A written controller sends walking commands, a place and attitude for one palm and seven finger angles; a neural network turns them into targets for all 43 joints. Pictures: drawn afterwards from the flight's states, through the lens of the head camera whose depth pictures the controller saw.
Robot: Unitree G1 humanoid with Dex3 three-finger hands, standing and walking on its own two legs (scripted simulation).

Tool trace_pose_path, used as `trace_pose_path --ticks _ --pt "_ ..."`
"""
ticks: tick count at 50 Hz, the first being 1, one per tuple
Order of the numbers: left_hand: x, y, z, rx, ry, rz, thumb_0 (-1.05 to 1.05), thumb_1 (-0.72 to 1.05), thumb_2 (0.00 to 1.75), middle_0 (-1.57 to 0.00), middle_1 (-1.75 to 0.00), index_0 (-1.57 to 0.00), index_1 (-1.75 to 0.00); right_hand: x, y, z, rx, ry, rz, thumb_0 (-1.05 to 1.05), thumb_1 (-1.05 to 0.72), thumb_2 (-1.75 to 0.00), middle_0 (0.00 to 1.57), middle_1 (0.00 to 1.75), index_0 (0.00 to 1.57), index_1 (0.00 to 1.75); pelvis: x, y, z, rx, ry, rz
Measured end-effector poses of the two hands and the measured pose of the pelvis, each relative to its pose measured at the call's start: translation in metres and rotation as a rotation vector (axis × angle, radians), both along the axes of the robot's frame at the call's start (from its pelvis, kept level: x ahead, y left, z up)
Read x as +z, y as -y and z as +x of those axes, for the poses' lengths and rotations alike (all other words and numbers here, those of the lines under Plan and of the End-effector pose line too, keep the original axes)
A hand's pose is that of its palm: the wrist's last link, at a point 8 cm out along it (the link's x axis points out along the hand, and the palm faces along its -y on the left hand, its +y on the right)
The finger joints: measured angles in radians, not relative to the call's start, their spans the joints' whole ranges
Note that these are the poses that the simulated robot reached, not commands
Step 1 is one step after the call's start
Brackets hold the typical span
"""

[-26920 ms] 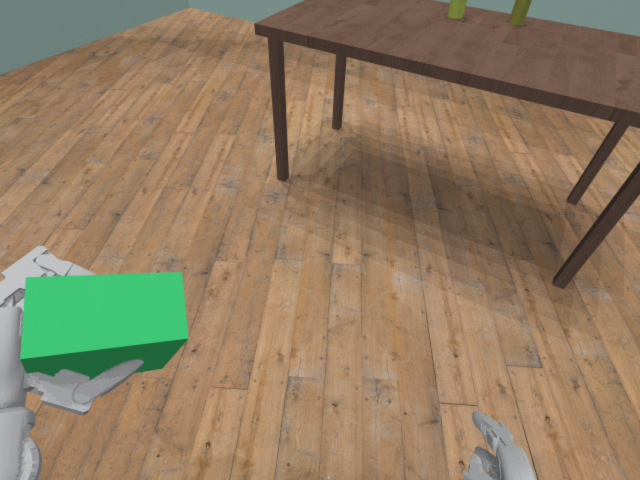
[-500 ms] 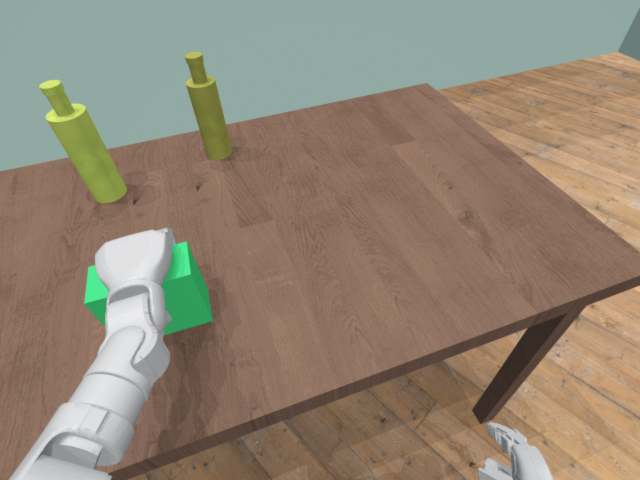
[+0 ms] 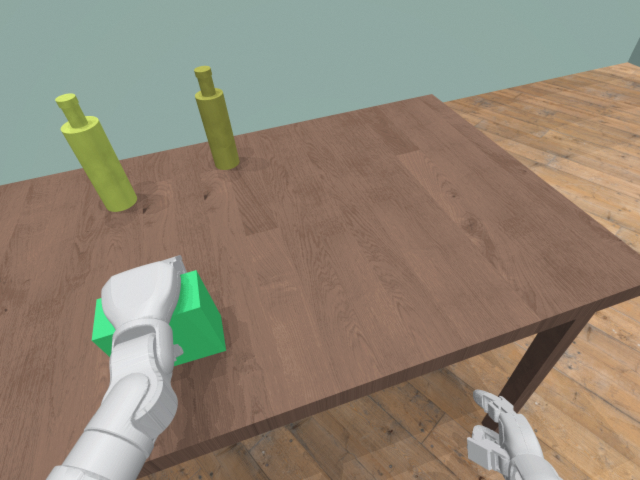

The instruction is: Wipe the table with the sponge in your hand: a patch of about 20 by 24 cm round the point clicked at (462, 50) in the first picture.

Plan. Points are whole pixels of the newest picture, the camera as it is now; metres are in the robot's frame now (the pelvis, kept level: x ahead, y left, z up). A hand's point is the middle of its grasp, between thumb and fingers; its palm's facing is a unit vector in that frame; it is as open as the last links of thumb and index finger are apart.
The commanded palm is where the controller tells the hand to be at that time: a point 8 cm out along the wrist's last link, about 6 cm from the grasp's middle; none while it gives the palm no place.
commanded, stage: wipe back along the middle lane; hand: left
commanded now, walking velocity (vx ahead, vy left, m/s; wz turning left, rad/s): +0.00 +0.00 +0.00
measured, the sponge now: (170, 333) +0.30 +0.25 +0.02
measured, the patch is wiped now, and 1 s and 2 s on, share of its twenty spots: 0.70 0.75 0.90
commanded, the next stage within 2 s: slide across to the third lane in 0.28 s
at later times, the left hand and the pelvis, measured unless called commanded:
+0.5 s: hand (171, 347) +0.25 +0.22 +0.06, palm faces +0.04 -0.07 -1.00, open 10.0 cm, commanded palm +0.22 +0.19 +0.10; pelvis -0.02 -0.01 +0.00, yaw +0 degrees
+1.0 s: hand (217, 334) +0.28 +0.17 +0.06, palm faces +0.03 -0.06 -1.00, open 10.0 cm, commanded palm +0.24 +0.14 +0.10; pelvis -0.03 -0.03 +0.00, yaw +1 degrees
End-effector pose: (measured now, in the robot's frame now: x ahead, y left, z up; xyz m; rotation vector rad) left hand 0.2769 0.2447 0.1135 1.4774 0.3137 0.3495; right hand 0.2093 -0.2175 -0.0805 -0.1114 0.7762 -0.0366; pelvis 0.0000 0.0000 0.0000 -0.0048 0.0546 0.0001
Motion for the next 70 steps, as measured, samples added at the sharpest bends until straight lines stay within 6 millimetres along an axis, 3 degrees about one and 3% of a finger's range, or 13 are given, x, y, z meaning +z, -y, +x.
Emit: trace_pose_path --ticks 23,38,52,63,70 --pt "-0.001 0.028 -0.046 -0.011 0.015 -0.012 0.01 -0.47 1.05 -0.70 -1.37 -0.72 -1.37 0.009 0.004 0.002 0.026 0.063 0.028 0.02 -0.90 -0.90 0.20 0.30 0.20 0.30 -0.001 0.012 -0.014 -0.006 0.043 0.010" --pt "0.001 0.049 -0.035 -0.050 -0.020 -0.002 0.00 -0.48 1.06 -0.71 -1.37 -0.73 -1.37 0.004 0.008 -0.005 0.033 0.072 0.026 0.02 -0.90 -0.90 0.20 0.30 0.20 0.30 -0.001 0.022 -0.025 0.012 0.055 0.016" --pt "0.001 0.086 -0.021 -0.093 0.002 0.003 0.00 -0.48 1.06 -0.72 -1.37 -0.74 -1.36 0.001 0.013 -0.010 0.035 0.057 0.059 0.02 -0.90 -0.90 0.20 0.30 0.20 0.30 -0.002 0.029 -0.028 0.010 0.054 0.021" --pt "-0.002 0.092 -0.012 -0.071 -0.015 -0.002 0.00 -0.49 1.06 -0.72 -1.37 -0.74 -1.36 0.005 0.024 -0.011 0.019 0.056 0.039 0.02 -0.90 -0.90 0.20 0.30 0.20 0.30 -0.002 0.034 -0.030 0.007 0.051 0.023" --pt "-0.001 0.093 0.000 -0.066 -0.030 0.007 -0.01 -0.49 1.06 -0.73 -1.36 -0.75 -1.35 0.000 0.032 -0.022 -0.005 0.028 0.014 0.02 -0.90 -0.90 0.20 0.30 0.19 0.30 -0.003 0.036 -0.035 0.008 0.037 0.024"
